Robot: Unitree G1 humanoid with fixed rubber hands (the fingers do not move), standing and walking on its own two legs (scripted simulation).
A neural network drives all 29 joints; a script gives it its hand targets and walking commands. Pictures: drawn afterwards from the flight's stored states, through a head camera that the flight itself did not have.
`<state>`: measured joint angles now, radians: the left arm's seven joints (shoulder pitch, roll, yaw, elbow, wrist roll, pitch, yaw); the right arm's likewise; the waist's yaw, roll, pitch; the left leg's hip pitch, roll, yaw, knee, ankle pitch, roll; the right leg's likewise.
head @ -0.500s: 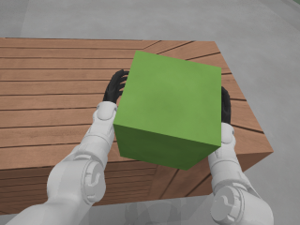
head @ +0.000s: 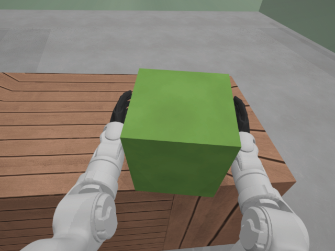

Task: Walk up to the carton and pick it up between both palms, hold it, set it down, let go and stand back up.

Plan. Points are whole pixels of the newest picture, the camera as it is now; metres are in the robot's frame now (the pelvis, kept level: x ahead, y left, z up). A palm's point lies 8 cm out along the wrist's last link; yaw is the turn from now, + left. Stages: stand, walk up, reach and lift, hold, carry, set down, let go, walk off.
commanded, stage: reach and lift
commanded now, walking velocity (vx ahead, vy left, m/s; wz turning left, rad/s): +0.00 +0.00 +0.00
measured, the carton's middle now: (178, 136) +0.39 -0.03 +0.10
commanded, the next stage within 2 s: hold in 1.68 s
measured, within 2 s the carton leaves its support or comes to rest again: neither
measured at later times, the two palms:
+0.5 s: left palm (105, 113) +0.39 +0.15 +0.17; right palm (237, 118) +0.38 -0.15 +0.17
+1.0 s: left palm (95, 105) +0.38 +0.16 +0.20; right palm (233, 112) +0.38 -0.14 +0.19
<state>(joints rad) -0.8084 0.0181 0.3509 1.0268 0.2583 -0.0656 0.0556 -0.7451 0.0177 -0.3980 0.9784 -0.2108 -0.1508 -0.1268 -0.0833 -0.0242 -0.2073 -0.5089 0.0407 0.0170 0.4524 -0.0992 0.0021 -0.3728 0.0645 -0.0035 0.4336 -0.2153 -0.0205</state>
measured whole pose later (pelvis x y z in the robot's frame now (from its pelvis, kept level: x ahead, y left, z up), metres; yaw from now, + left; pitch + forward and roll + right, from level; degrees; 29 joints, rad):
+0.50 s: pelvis -0.01 +0.00 +0.00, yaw +0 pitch +2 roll -1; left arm -0.82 0.01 0.35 0.80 0.26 0.31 0.04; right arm -0.85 -0.03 -0.29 1.02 -0.12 0.07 -0.13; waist -0.05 -0.03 -0.16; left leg -0.38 0.03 0.02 0.43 -0.09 0.00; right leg -0.25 0.06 0.00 0.43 -0.22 -0.02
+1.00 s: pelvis -0.01 +0.00 +0.00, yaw +1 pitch -2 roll -2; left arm -0.82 0.01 0.35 0.59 0.26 0.55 0.02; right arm -0.85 -0.04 -0.19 0.90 -0.01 0.23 -0.14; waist -0.05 -0.03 -0.12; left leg -0.30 0.03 0.02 0.43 -0.10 0.01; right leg -0.16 0.05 0.00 0.41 -0.22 -0.02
